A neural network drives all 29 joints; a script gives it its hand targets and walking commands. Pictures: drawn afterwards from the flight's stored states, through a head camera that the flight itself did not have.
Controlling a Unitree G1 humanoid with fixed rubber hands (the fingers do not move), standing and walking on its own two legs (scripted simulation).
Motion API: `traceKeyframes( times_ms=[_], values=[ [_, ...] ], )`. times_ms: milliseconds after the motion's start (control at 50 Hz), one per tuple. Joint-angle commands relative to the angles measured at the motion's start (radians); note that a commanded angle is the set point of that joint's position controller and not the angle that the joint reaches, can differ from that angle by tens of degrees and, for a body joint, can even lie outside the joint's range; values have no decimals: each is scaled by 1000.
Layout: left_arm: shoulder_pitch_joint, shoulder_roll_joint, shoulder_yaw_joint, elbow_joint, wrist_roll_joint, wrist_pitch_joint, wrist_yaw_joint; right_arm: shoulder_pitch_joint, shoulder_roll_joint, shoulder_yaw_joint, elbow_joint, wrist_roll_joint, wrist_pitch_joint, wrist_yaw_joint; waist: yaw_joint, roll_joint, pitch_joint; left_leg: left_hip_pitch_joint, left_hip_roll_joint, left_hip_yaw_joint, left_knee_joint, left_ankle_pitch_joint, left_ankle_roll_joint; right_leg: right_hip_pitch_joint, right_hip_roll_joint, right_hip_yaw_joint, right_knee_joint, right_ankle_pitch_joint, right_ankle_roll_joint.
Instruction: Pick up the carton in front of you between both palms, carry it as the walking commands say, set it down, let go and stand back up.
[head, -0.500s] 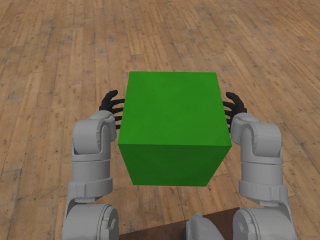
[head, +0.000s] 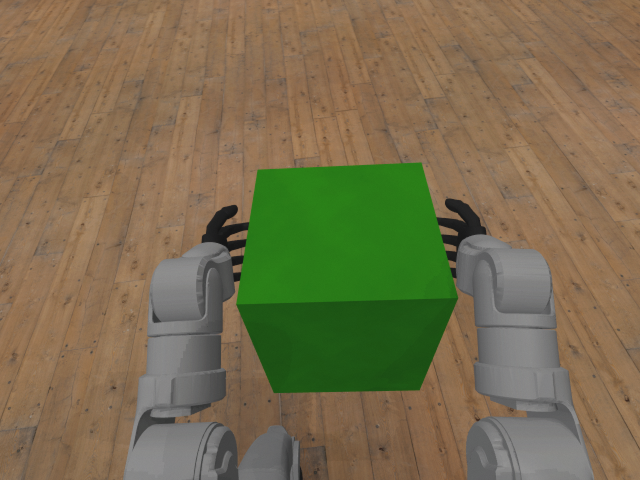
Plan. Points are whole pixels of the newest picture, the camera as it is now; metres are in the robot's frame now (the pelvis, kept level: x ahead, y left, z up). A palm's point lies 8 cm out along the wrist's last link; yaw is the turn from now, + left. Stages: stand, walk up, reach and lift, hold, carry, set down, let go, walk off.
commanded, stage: carry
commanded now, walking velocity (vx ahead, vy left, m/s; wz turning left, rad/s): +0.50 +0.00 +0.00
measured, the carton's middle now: (342, 285) +0.36 +0.01 +0.01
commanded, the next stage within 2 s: none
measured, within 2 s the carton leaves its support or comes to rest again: neither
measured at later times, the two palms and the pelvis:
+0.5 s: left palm (263, 94) +0.67 +0.15 +0.10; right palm (447, 95) +0.65 -0.15 +0.11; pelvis +0.31 +0.03 +0.00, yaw -1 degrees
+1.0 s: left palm (290, 38) +0.89 +0.13 +0.09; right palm (436, 36) +0.91 -0.17 +0.08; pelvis +0.61 -0.03 +0.00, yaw +1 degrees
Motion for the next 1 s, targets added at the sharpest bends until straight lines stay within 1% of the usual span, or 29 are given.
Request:
traceKeyframes(
  times_ms=[0,40,80,100,120,140,160,180,200,220,240,260,280,320,420,540,600,620,640,660,680,700,720,740,760,800,840,940,980],
  values=[
    [-761,-1086,-721,-175,-475,-19,-263,-687,1086,684,-138,393,-50,194,29,-103,-426,-35,-44,64,-169,157,9,405,-210,187,-56,691,-51],
    [-760,-1048,-731,-183,-477,-17,-257,-699,1043,690,-155,393,-44,193,46,-102,-405,40,-82,106,-312,248,25,401,-177,142,-37,716,-38],
    [-732,-1014,-727,-151,-471,-10,-251,-674,997,677,-136,384,-30,196,34,-126,-403,196,-107,125,-435,323,58,363,-173,117,8,752,-13],
    [-718,-1003,-724,-126,-467,-6,-250,-655,974,663,-111,376,-24,198,4,-136,-429,320,-121,136,-470,334,73,340,-174,93,81,821,9],
    [-717,-995,-719,-102,-467,-1,-250,-628,955,645,-79,365,-19,202,-48,-116,-473,501,-130,159,-531,383,80,289,-152,34,206,829,43],
    [-725,-986,-715,-76,-466,3,-252,-617,930,621,-56,356,-15,208,-94,-68,-511,698,-55,85,-504,414,85,147,-125,17,364,619,67],
    [-729,-995,-707,-42,-461,11,-254,-611,910,594,-22,347,-10,213,-78,129,-606,990,215,-211,-328,777,150,-114,-71,41,574,-2,90],
    [-711,-1007,-679,5,-457,22,-254,-598,888,575,30,337,-11,216,-111,285,-702,1213,352,-554,-385,538,345,-426,42,104,885,-366,122],
    [-715,-1008,-672,3,-450,21,-251,-570,935,577,48,356,-14,223,-119,218,-680,1162,322,-586,-470,263,334,-518,2,146,955,-309,97],
    [-753,-1040,-666,-8,-445,17,-250,-626,985,591,9,378,-19,233,-122,152,-605,1070,275,-512,-509,192,287,-560,-42,158,925,-243,88],
    [-787,-1067,-658,-27,-439,12,-246,-709,1033,610,-36,409,-22,242,-111,64,-545,964,252,-442,-531,248,248,-542,-71,149,857,-189,92],
    [-800,-1084,-651,-44,-433,9,-240,-778,1075,633,-80,442,-23,248,-98,40,-522,883,241,-397,-553,246,227,-501,-93,147,796,-155,100],
    [-803,-1093,-650,-65,-428,5,-232,-824,1106,655,-114,472,-26,252,-89,37,-514,821,223,-353,-579,199,206,-453,-101,139,755,-138,110],
    [-784,-1097,-652,-93,-409,0,-214,-857,1135,680,-160,507,-29,257,-83,60,-509,788,200,-293,-600,191,198,-434,-101,118,680,-124,124],
    [-735,-1048,-670,-134,-366,-3,-177,-823,1094,700,-188,526,-24,266,-105,96,-488,867,178,-193,-586,372,197,-521,-106,73,481,-21,138],
    [-677,-994,-671,-64,-344,19,-188,-698,1034,660,-57,469,-9,275,-114,128,-404,907,133,-81,-545,560,151,-468,-65,1,189,155,109],
    [-671,-1008,-659,-24,-356,29,-211,-665,1040,638,-12,443,-6,277,-106,158,-370,864,115,-13,-477,683,101,-299,-24,-50,11,203,88],
    [-659,-1018,-652,-10,-359,31,-219,-655,1045,634,-7,439,-4,277,-84,149,-396,821,102,30,-384,738,72,-147,1,-84,-61,231,82],
    [-640,-1026,-640,4,-360,33,-227,-640,1052,633,-4,438,-1,278,-52,114,-451,724,79,77,-256,667,40,66,-7,-92,-83,237,75],
    [-603,-1035,-624,17,-359,35,-236,-649,1054,635,-11,438,2,280,-15,27,-529,543,61,78,-65,347,11,304,-166,106,-49,199,55],
    [-611,-1005,-606,18,-338,32,-238,-644,1105,637,-6,444,12,284,-22,-218,-612,212,-63,61,188,-54,-25,568,-437,558,-41,279,-97],
    [-572,-1044,-612,24,-351,32,-243,-635,1099,636,-23,435,14,285,-10,-278,-574,11,-115,-10,333,-305,-15,607,-442,690,-116,255,-146],
    [-570,-1076,-622,-26,-365,30,-250,-636,1133,648,-47,436,11,284,-15,-226,-530,-40,-54,-52,376,-291,5,560,-419,605,-117,266,-122],
    [-585,-1113,-641,-84,-380,29,-257,-625,1150,651,-87,432,7,281,-19,-122,-498,-34,-20,-55,336,-232,8,489,-392,521,-123,305,-86],
    [-600,-1137,-662,-146,-396,29,-264,-601,1163,658,-124,427,4,275,-28,-67,-461,-6,12,-52,264,-178,1,411,-373,444,-151,330,-49],
    [-573,-1162,-698,-246,-412,28,-271,-524,1185,679,-199,407,-2,262,-33,-98,-469,69,26,-33,148,-119,-26,355,-343,340,-200,336,-15],
    [-479,-1154,-726,-325,-407,27,-279,-416,1185,713,-267,378,-13,249,-30,-120,-479,85,19,1,54,-102,-43,367,-327,272,-224,380,-14],
    [-182,-1055,-809,-475,-374,18,-298,-124,1091,784,-422,303,-30,231,-28,-150,-424,23,5,68,-159,24,-59,458,-281,159,-223,548,2],
    [-103,-1033,-790,-445,-360,25,-304,-101,1077,806,-448,313,-16,236,-26,-157,-383,41,0,90,-230,82,-53,447,-274,130,-232,564,4]
  ],
)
